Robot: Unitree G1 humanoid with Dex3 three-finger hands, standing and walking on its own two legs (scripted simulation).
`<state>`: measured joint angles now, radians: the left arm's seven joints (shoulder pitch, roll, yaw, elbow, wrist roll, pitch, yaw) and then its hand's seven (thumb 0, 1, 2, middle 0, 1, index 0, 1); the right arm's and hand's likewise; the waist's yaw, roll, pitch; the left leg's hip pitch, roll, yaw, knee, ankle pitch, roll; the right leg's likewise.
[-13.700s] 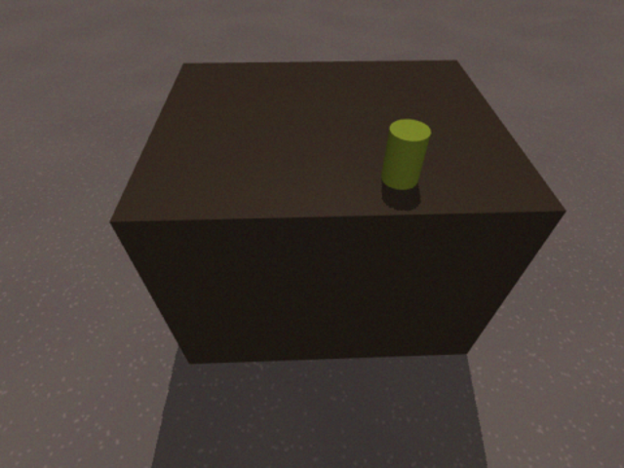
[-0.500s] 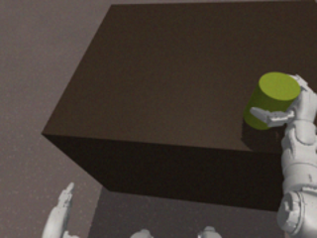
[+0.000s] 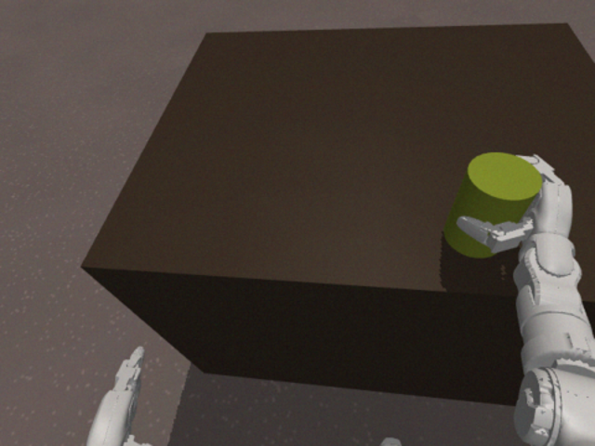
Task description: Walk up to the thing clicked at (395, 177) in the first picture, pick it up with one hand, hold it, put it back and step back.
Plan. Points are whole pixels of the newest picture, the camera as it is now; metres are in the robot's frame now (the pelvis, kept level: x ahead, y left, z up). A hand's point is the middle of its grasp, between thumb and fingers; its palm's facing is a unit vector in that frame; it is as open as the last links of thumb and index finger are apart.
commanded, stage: settle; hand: right
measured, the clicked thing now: (486, 207) +0.46 -0.21 +0.05
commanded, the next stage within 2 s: lift in 0.30 s
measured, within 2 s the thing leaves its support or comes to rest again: neither
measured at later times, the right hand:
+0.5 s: hand (507, 191) +0.45 -0.22 +0.10, palm faces +0.23 +0.97 -0.03, open 11.8 cm
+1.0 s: hand (515, 169) +0.40 -0.18 +0.19, palm faces +0.22 +0.98 -0.04, open 11.8 cm
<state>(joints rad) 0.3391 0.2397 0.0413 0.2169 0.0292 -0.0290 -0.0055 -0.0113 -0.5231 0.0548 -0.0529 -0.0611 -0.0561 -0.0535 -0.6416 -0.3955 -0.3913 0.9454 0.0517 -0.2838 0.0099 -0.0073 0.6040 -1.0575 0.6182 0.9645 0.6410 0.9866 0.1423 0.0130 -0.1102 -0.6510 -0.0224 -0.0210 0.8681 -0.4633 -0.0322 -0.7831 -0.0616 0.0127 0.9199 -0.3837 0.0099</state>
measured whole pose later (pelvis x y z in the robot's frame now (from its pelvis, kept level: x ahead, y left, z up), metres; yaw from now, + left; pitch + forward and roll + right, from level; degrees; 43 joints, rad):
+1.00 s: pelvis -0.01 +0.01 +0.03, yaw -1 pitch +4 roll +0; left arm 0.30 0.23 0.07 0.44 -0.02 -0.11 0.08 -0.01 -0.52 0.05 -0.04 -0.06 -0.05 -0.05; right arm -0.50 -0.28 -0.26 0.51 0.13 -0.01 -0.03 -0.01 0.61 -1.08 0.59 1.02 0.61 1.04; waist 0.04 -0.04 -0.07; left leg -0.36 0.00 -0.03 0.68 -0.38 -0.02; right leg -0.46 -0.04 0.00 0.68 -0.28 0.02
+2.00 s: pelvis -0.02 +0.02 +0.04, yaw -2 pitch -2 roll +0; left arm 0.28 0.23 0.08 0.52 -0.02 -0.18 0.11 -0.01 -0.52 0.04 -0.04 -0.06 -0.05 -0.05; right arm -0.31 -0.24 -0.25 -0.07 0.19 0.48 -0.04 -0.01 0.61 -1.08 0.59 1.02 0.61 1.04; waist 0.00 -0.07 -0.04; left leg -0.22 0.01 -0.01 0.61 -0.35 -0.01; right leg -0.32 -0.03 0.01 0.58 -0.22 0.03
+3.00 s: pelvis -0.02 +0.02 +0.04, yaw -2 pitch -3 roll +0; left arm 0.25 0.23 0.08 0.63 -0.01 -0.25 0.13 -0.01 -0.53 0.04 -0.05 -0.06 -0.05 -0.05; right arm -0.28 -0.25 -0.26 -0.23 0.21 0.61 -0.02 -0.01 0.61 -1.08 0.59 1.01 0.61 1.04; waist -0.01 -0.08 -0.05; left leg -0.20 0.01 0.00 0.61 -0.36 -0.01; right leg -0.31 -0.03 0.02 0.59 -0.23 0.03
